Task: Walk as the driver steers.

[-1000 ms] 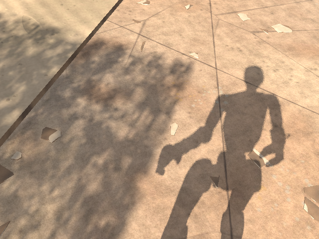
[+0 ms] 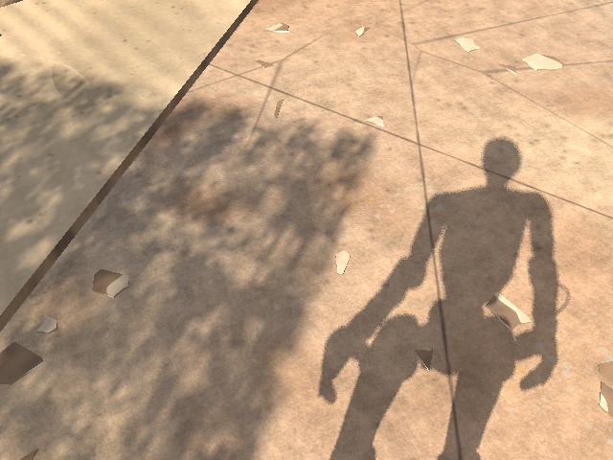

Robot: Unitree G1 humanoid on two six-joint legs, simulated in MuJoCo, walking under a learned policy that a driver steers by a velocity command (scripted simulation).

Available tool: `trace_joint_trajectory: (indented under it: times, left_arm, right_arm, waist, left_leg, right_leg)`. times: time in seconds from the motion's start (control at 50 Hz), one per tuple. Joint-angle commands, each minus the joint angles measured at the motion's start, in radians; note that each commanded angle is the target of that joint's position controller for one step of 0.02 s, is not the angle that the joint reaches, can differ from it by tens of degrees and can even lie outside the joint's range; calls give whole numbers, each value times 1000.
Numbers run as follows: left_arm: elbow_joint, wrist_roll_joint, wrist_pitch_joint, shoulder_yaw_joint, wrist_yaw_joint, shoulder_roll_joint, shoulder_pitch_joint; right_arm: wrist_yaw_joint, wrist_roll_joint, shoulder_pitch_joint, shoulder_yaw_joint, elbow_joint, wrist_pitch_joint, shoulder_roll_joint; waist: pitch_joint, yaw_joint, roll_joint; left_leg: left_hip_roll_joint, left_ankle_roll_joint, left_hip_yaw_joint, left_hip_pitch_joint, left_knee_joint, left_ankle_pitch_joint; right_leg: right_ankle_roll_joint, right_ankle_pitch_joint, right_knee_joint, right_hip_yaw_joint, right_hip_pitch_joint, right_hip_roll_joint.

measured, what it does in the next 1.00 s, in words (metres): stands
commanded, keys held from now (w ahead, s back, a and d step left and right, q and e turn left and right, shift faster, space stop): no key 0.98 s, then w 0.02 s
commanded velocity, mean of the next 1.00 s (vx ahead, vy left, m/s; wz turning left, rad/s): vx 0.00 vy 0.00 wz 0.00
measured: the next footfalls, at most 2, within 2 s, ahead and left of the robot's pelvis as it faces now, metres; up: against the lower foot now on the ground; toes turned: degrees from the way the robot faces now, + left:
left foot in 1.70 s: +0.44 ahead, +0.08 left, +0.00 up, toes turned +1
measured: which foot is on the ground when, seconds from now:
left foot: down 0.00-1.00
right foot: down 0.00-1.00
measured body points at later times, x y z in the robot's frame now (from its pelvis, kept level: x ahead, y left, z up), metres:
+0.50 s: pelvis +0.00 +0.00 +0.00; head +0.01 +0.00 +0.45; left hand +0.01 +0.24 -0.16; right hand +0.04 -0.25 -0.15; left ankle +0.01 +0.10 -0.74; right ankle -0.01 -0.14 -0.74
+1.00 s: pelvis +0.00 +0.00 +0.00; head +0.01 +0.00 +0.45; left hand -0.01 +0.23 -0.16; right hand +0.02 -0.24 -0.16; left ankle +0.01 +0.10 -0.74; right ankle -0.01 -0.14 -0.74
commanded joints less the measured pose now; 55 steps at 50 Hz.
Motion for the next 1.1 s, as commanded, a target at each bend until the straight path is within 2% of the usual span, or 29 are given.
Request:
trace_joint_trajectory:
  times: [0.02, 0.4, 0.98, 1.0, 1.04, 1.06, 1.08, 1.1]
  left_arm:
    - [-16, 0, -7, 15, 4, 97, 37]
    - [33, -3, -7, 5, 9, 70, 94]
    - [50, -5, -7, 2, 9, 42, 147]
    - [62, -5, -6, -1, 9, 28, 168]
    - [55, -15, -5, 5, 14, 40, 164]
    - [41, -16, -11, 6, 14, 43, 146]
    - [24, -17, -23, 3, 11, 29, 125]
    - [11, -19, -39, -1, 4, 4, 109]
  right_arm:
    - [-3, 1, 8, -17, -21, -8, -105]
    - [-5, 3, 39, -4, 29, -6, -88]
    - [-9, 4, 100, 7, 45, -8, -65]
    - [-9, 3, 120, 9, 55, -7, -55]
    - [-14, 18, 133, -6, 55, -3, -95]
    - [-15, 22, 142, -11, 50, -7, -109]
    - [-12, 26, 168, -17, 49, -17, -126]
    - [-8, 29, 204, -27, 53, -29, -150]
  waist:
    - [-7, -1, 4]
    - [2, -4, 4]
    - [15, -5, 1]
    - [-10, -5, 6]
    - [32, -11, 35]
    - [74, -19, 54]
    - [100, -32, 91]
    - [101, -43, 147]
  left_leg:
    - [51, 24, -54, 11, -99, 115]
    - [46, 24, -43, 4, -106, 115]
    - [42, 18, -30, -8, -98, 110]
    - [35, 21, -24, 1, -109, -4]
    - [36, 55, -47, -50, -122, -371]
    - [73, 82, -100, -82, -154, -503]
    - [134, 117, -189, -75, -196, -576]
    - [216, 161, -310, -42, -255, -618]
  right_leg:
    - [-16, 109, -76, 4, -42, -10]
    - [-17, 106, -78, 1, -55, -4]
    - [-24, 104, -74, 1, -69, 2]
    - [-27, 15, -72, -13, -58, 15]
    - [-52, -261, -6, -49, -120, 54]
    - [-67, -341, 28, -47, -180, 53]
    - [-75, -333, 84, -49, -243, 49]
    - [-74, -257, 174, -72, -287, 51]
